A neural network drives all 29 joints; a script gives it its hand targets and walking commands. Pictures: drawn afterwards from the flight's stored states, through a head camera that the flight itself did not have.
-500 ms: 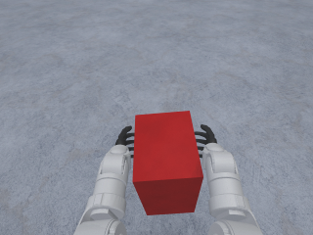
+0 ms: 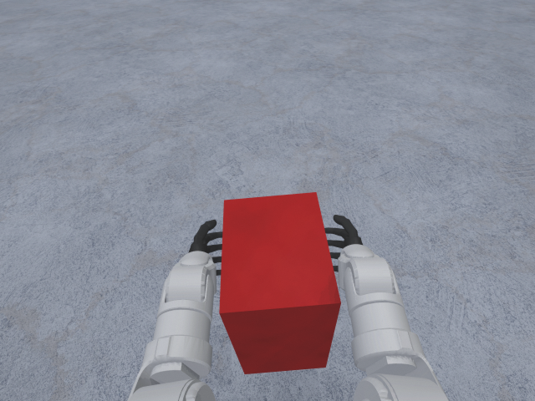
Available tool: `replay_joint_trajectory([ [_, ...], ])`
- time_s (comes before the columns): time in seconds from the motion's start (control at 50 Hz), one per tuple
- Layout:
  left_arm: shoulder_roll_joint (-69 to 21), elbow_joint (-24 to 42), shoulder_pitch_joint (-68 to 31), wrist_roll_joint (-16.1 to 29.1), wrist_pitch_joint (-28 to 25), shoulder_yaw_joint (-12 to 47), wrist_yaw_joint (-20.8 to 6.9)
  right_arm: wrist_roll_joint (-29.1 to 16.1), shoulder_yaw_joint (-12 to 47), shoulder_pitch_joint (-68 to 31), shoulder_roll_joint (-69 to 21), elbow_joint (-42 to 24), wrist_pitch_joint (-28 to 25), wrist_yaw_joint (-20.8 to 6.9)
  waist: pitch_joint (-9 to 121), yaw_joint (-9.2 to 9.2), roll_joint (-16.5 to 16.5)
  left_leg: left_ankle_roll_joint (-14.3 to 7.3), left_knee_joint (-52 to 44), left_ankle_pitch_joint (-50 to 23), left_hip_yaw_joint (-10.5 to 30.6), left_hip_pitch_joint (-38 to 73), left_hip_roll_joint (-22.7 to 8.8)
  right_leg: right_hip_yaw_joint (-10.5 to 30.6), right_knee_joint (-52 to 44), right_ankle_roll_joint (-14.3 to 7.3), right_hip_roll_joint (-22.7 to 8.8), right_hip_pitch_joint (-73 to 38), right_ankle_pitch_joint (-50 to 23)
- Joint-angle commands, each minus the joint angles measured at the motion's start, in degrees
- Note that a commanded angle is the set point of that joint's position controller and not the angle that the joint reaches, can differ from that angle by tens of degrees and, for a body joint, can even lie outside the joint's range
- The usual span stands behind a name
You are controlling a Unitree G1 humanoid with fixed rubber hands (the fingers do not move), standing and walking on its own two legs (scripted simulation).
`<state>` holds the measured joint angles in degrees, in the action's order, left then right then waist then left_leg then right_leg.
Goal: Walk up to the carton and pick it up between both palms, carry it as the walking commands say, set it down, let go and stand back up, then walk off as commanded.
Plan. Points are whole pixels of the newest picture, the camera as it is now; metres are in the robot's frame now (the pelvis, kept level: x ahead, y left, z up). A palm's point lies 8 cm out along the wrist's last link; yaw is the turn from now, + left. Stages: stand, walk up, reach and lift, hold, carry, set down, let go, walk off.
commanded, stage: reach and lift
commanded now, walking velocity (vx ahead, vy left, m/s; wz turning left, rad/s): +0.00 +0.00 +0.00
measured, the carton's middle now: (278, 289) +0.31 -0.01 -0.02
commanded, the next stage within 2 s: hold in 1.38 s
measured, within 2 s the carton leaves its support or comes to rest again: neither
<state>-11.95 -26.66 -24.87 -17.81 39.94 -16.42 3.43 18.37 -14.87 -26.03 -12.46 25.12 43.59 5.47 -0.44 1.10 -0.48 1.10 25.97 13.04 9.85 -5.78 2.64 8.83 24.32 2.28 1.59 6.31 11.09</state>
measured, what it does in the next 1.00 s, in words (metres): stands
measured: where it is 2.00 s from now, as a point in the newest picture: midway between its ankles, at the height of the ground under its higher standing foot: outside the picture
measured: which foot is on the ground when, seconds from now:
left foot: down 0.00-1.00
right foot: down 0.00-1.00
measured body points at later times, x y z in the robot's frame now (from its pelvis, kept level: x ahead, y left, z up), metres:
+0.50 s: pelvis +0.00 +0.00 +0.00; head -0.04 +0.00 +0.45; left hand +0.32 +0.12 +0.04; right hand +0.32 -0.12 +0.05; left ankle +0.02 +0.13 -0.74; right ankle +0.04 -0.15 -0.74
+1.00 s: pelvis +0.00 -0.01 +0.00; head -0.05 -0.01 +0.45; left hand +0.32 +0.12 +0.05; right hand +0.32 -0.13 +0.05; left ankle +0.02 +0.13 -0.74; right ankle +0.04 -0.14 -0.74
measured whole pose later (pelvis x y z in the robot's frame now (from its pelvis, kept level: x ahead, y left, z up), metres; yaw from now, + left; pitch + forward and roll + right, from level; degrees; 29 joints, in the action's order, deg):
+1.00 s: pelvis +0.00 -0.01 +0.00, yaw -1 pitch -7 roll +0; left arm -11.4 -23.7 -23.3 -17.8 42.4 -14.3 3.5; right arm 17.3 -11.9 -24.2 -11.8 23.9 44.1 5.4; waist -0.7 -0.2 -0.3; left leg 1.5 24.5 12.3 8.5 -4.9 2.0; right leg 8.6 24.8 1.7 1.7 6.5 11.0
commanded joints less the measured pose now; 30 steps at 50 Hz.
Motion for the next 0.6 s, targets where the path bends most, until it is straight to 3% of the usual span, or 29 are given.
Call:
replay_joint_trajectory([
  [0.0, -58.7, 0.0, -32.8, 14.3, -1.3, 27.8, -13.9, -14.7, 26.6, -31.5, -61.7, -0.7, -3.4, -13.6, 15.6, -0.16, 0.3, 0.3, -4.9, -5.3, -5.6, 0.5, 3.0, -5.7, -3.0, -0.4, 3.9, -5.6, -5.4],
  [0.58, -57.8, 2.4, -29.1, 14.6, -0.2, 28.1, -13.6, -16.6, 28.8, -29.8, -61.2, -3.5, -3.9, -14.0, 16.3, -1.70, 0.2, 0.4, -5.0, -8.9, -6.1, 3.1, 2.9, -5.3, -2.5, -0.3, 3.7, -4.6, -8.0],
])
